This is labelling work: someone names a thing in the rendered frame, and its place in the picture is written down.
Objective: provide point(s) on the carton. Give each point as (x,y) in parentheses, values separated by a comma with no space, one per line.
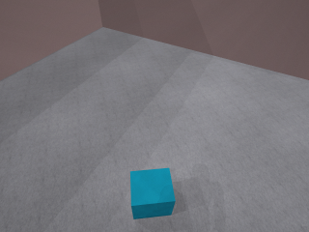
(151,193)

